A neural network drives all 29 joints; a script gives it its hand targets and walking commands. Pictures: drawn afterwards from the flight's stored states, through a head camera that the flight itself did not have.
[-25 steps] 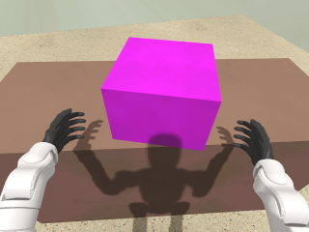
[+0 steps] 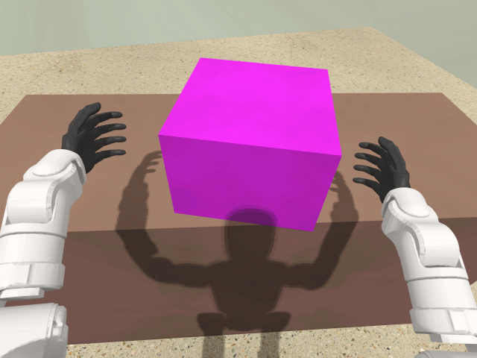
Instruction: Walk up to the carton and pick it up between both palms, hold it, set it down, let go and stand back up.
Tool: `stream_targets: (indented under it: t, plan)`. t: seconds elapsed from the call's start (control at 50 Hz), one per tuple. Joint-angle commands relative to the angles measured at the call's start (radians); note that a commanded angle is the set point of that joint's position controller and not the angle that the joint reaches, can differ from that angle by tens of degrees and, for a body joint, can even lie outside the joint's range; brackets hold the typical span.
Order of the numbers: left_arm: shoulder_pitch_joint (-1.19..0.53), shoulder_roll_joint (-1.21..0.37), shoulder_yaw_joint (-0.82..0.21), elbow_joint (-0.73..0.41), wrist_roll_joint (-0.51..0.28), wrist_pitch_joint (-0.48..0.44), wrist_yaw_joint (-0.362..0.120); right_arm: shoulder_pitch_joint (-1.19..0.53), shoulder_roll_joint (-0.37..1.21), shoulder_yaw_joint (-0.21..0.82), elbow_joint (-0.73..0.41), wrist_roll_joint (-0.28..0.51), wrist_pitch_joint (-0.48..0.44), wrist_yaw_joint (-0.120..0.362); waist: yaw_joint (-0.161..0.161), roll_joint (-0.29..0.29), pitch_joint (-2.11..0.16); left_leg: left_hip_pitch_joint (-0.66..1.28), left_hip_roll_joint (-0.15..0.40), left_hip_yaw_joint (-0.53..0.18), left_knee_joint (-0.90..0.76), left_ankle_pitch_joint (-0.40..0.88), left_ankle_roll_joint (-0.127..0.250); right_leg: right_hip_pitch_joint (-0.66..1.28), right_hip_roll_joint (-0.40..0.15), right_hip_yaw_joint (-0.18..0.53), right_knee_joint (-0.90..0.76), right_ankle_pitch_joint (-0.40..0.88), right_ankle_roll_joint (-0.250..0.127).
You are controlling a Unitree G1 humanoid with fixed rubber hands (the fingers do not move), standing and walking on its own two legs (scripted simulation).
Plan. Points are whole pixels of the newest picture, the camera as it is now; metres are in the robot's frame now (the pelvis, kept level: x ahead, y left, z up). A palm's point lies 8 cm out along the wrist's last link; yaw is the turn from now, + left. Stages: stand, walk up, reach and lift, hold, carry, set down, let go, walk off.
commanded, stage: reach and lift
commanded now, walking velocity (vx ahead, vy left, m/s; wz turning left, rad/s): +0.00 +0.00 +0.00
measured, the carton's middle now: (253, 139) +0.54 +0.00 +0.08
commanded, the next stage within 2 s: none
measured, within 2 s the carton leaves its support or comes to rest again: neither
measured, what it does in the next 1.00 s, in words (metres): stands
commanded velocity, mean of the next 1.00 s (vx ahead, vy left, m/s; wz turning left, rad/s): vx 0.00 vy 0.00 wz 0.00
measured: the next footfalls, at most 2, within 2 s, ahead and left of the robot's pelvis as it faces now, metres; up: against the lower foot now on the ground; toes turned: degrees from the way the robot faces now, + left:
none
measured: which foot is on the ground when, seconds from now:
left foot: down 0.00-1.00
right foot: down 0.00-1.00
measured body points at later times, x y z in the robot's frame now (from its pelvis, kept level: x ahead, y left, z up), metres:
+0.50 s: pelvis +0.01 +0.00 +0.00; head +0.01 +0.02 +0.45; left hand +0.44 +0.25 +0.19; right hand +0.41 -0.23 +0.17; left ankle +0.03 +0.11 -0.74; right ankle -0.04 -0.10 -0.74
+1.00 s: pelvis +0.02 +0.00 +0.00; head +0.05 +0.01 +0.45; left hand +0.50 +0.23 +0.21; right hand +0.46 -0.25 +0.18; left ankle +0.03 +0.11 -0.74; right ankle -0.04 -0.10 -0.74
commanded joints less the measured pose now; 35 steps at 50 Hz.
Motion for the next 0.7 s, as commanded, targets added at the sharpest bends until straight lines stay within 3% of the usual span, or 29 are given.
stream_targets:
  t: [0.0, 0.02, 0.04, 0.08, 0.1, 0.12, 0.16, 0.18, 0.2, 0.22, 0.24, 0.26, 0.28, 0.32, 0.34, 0.36, 0.38, 0.4, 0.42, 0.46, 0.48, 0.52, 0.56, 0.58, 0.6, 0.62, 0.64, 0.66, 0.68]
  plan:
    - [-0.664, 0.301, 0.018, -0.008, -0.089, -0.069, 0.008, -0.676, -0.321, -0.123, -0.021, 0.092, -0.082, 0.016, -0.143, 0.065, -0.45, 0.054, 0.012, -0.023, -0.073, 0.249, 0.019, -0.067, -0.058, 0.057, -0.04, 0.59, 0.04]
    - [-0.734, 0.321, 0.004, 0.012, -0.09, -0.083, 0.007, -0.705, -0.318, -0.132, 0.038, 0.094, -0.084, 0.025, -0.156, 0.094, -0.472, 0.048, 0.012, -0.025, -0.079, 0.222, 0.018, -0.074, -0.068, 0.06, -0.045, 0.568, 0.039]
    - [-0.709, 0.292, -0.024, 0.086, -0.102, -0.094, 0.002, -0.703, -0.321, -0.133, 0.102, 0.079, -0.083, 0.027, -0.163, 0.057, -0.431, 0.027, 0.014, -0.032, -0.078, 0.196, 0.026, -0.093, -0.066, 0.057, -0.055, 0.524, 0.04]
    - [-0.745, 0.326, -0.012, 0.001, -0.083, -0.084, 0.017, -0.759, -0.353, -0.168, 0.039, 0.069, -0.106, 0.021, -0.17, 0.089, -0.542, 0.081, 0.017, -0.036, -0.056, 0.263, 0.01, -0.068, -0.051, 0.044, -0.037, 0.619, 0.033]
    - [-0.697, 0.32, -0.015, 0.001, -0.084, -0.1, 0.007, -0.711, -0.318, -0.127, 0.086, 0.072, -0.104, 0.013, -0.16, 0.062, -0.521, 0.094, 0.006, -0.03, -0.045, 0.302, 0.017, -0.034, -0.065, 0.062, -0.046, 0.688, 0.047]
    - [-0.806, 0.309, -0.055, 0.052, -0.118, -0.127, 0.011, -0.822, -0.333, -0.165, 0.103, 0.072, -0.121, 0.021, -0.18, 0.08, -0.554, 0.064, 0.016, -0.048, -0.047, 0.253, 0.012, -0.098, -0.055, 0.044, -0.042, 0.598, 0.046]
    - [-0.79, 0.305, -0.066, 0.104, -0.128, -0.143, 0.011, -0.807, -0.3, -0.126, 0.15, 0.077, -0.125, 0.022, -0.185, 0.045, -0.536, 0.059, 0.016, -0.038, -0.045, 0.252, 0.018, -0.084, -0.073, 0.051, -0.037, 0.637, 0.049]
    - [-0.766, 0.317, -0.051, 0.036, -0.123, -0.152, 0.009, -0.767, -0.298, -0.125, 0.086, 0.066, -0.133, 0.017, -0.183, 0.054, -0.618, 0.098, 0.01, -0.033, -0.038, 0.311, 0.013, -0.044, -0.068, 0.052, -0.027, 0.706, 0.054]
    - [-0.85, 0.34, -0.041, 0.161, -0.122, -0.161, 0.007, -0.856, -0.3, -0.122, 0.162, 0.06, -0.129, 0.019, -0.167, 0.03, -0.542, 0.03, 0.006, -0.027, -0.045, 0.251, 0.024, -0.053, -0.077, 0.062, -0.031, 0.663, 0.064]
    - [-0.877, 0.35, -0.053, 0.077, -0.142, -0.167, 0.02, -0.908, -0.324, -0.138, 0.086, 0.076, -0.142, 0.019, -0.164, 0.023, -0.637, 0.006, 0.005, -0.038, -0.037, 0.249, 0.022, -0.038, -0.07, 0.058, -0.005, 0.689, 0.057]
    - [-0.907, 0.349, -0.044, 0.071, -0.111, -0.176, 0.036, -0.92, -0.346, -0.18, 0.137, 0.067, -0.152, 0.032, -0.178, 0.083, -0.691, 0.055, 0.02, -0.049, -0.037, 0.295, 0.003, -0.08, -0.051, 0.027, 0.005, 0.667, 0.043]
    - [-0.906, 0.312, -0.059, 0.142, -0.103, -0.165, 0.035, -0.92, -0.339, -0.169, 0.254, 0.063, -0.149, 0.04, -0.179, 0.118, -0.587, 0.086, 0.032, -0.051, -0.031, 0.311, -0.009, -0.141, -0.049, 0.019, -0.021, 0.595, 0.036]
    - [-0.829, 0.308, -0.069, 0.108, -0.112, -0.161, 0.033, -0.841, -0.343, -0.159, 0.197, 0.073, -0.161, 0.035, -0.184, 0.102, -0.651, 0.148, 0.027, -0.05, -0.011, 0.36, -0.007, -0.145, -0.045, 0.026, -0.032, 0.65, 0.036]
    - [-0.869, 0.305, -0.073, 0.074, -0.111, -0.153, 0.031, -0.871, -0.372, -0.145, 0.189, 0.095, -0.175, 0.034, -0.188, 0.107, -0.661, 0.133, 0.02, -0.057, 0.004, 0.428, -0.023, -0.137, -0.035, 0.02, -0.027, 0.708, 0.05]
    - [-0.923, 0.326, -0.075, 0.145, -0.108, -0.15, 0.031, -0.941, -0.379, -0.169, 0.231, 0.071, -0.175, 0.027, -0.194, 0.107, -0.663, 0.153, 0.02, -0.053, 0.003, 0.396, -0.026, -0.168, -0.034, 0.02, -0.039, 0.651, 0.045]
    - [-0.926, 0.33, -0.065, 0.193, -0.115, -0.157, 0.027, -0.957, -0.364, -0.151, 0.245, 0.078, -0.173, 0.033, -0.169, 0.081, -0.666, 0.093, 0.012, -0.04, 0.002, 0.357, -0.008, -0.13, -0.046, 0.03, -0.029, 0.668, 0.049]
    - [-0.992, 0.337, -0.083, 0.223, -0.122, -0.145, 0.034, -1.01, -0.395, -0.186, 0.261, 0.069, -0.178, 0.03, -0.199, 0.098, -0.662, 0.091, 0.016, -0.044, -0.013, 0.313, -0.019, -0.181, -0.036, 0.007, -0.04, 0.598, 0.047]
    - [-1.001, 0.328, -0.097, 0.268, -0.112, -0.144, 0.035, -1.019, -0.389, -0.173, 0.324, 0.067, -0.171, 0.041, -0.182, 0.127, -0.608, 0.048, 0.02, -0.045, -0.012, 0.309, -0.019, -0.18, -0.043, 0.012, -0.031, 0.594, 0.041]
    - [-1.04, 0.321, -0.116, 0.244, -0.133, -0.15, 0.047, -1.072, -0.395, -0.182, 0.3, 0.078, -0.175, 0.047, -0.193, 0.12, -0.629, 0.081, 0.027, -0.064, -0.012, 0.313, -0.021, -0.214, -0.038, 0.002, -0.036, 0.551, 0.037]
    - [-1.008, 0.295, -0.136, 0.312, -0.128, -0.171, 0.045, -1.049, -0.378, -0.168, 0.348, 0.064, -0.187, 0.052, -0.181, 0.107, -0.676, 0.073, 0.022, -0.056, -0.004, 0.297, -0.016, -0.228, -0.049, 0.008, -0.045, 0.566, 0.038]
    - [-1.106, 0.297, -0.137, 0.315, -0.139, -0.183, 0.052, -1.111, -0.384, -0.184, 0.379, 0.041, -0.191, 0.053, -0.196, 0.099, -0.711, 0.097, 0.027, -0.056, 0.001, 0.297, -0.013, -0.247, -0.042, 0.007, -0.032, 0.567, 0.043]
    - [-1.023, 0.309, -0.123, 0.386, -0.12, -0.176, 0.037, -1.08, -0.365, -0.119, 0.372, 0.078, -0.207, 0.044, -0.167, 0.065, -0.743, 0.086, 0.012, -0.04, 0.027, 0.408, -0.012, -0.182, -0.049, 0.021, -0.02, 0.758, 0.058]
    - [-1.061, 0.321, -0.108, 0.4, -0.119, -0.2, 0.034, -1.099, -0.376, -0.127, 0.391, 0.077, -0.212, 0.05, -0.175, 0.046, -0.773, 0.091, 0.015, -0.053, 0.02, 0.396, -0.018, -0.159, -0.038, 0.006, -0.003, 0.753, 0.054]
    - [-1.084, 0.316, -0.109, 0.41, -0.114, -0.202, 0.034, -1.123, -0.364, -0.113, 0.407, 0.076, -0.217, 0.051, -0.167, 0.064, -0.803, 0.068, 0.003, -0.035, 0.036, 0.385, -0.014, -0.164, -0.046, 0.015, 0.008, 0.807, 0.065]
    - [-1.103, 0.32, -0.13, 0.407, -0.115, -0.203, 0.035, -1.126, -0.395, -0.153, 0.418, 0.068, -0.226, 0.045, -0.191, 0.093, -0.774, 0.124, 0.01, -0.048, 0.022, 0.411, -0.035, -0.19, -0.035, -0.003, -0.006, 0.758, 0.059]
    - [-1.109, 0.306, -0.127, 0.415, -0.116, -0.201, 0.038, -1.13, -0.394, -0.133, 0.431, 0.073, -0.226, 0.055, -0.169, 0.105, -0.782, 0.12, 0.009, -0.048, 0.035, 0.441, -0.036, -0.204, -0.029, -0.001, -0.003, 0.738, 0.055]
    - [-1.108, 0.301, -0.136, 0.36, -0.131, -0.213, 0.041, -1.153, -0.389, -0.122, 0.371, 0.082, -0.239, 0.059, -0.169, 0.098, -0.836, 0.158, 0.011, -0.038, 0.046, 0.472, -0.039, -0.223, -0.028, -0.006, -0.008, 0.774, 0.058]
    - [-1.178, 0.317, -0.145, 0.356, -0.132, -0.199, 0.044, -1.218, -0.42, -0.144, 0.407, 0.088, -0.238, 0.059, -0.186, 0.132, -0.858, 0.16, 0.016, -0.049, 0.06, 0.519, -0.053, -0.234, -0.022, -0.008, -0.001, 0.773, 0.048]
    - [-1.095, 0.302, -0.129, 0.338, -0.108, -0.205, 0.049, -1.124, -0.414, -0.145, 0.433, 0.082, -0.244, 0.062, -0.182, 0.156, -0.873, 0.241, 0.029, -0.063, 0.067, 0.606, -0.067, -0.277, -0.011, -0.018, -0.017, 0.755, 0.047]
